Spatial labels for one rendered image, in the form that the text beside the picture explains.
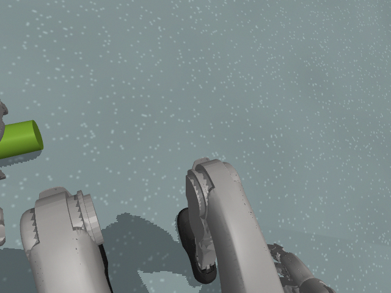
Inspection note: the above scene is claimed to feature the bottle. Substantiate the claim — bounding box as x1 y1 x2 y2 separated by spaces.
0 120 43 159

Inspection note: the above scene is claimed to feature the right robot hand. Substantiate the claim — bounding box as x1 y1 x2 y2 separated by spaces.
267 243 315 293

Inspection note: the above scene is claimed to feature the left robot foot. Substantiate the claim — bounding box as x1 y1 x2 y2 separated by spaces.
99 244 113 293

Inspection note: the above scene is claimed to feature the right robot foot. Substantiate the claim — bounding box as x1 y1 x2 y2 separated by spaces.
177 208 217 284

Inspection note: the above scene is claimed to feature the right robot arm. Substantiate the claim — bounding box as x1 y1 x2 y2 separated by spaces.
299 278 336 293

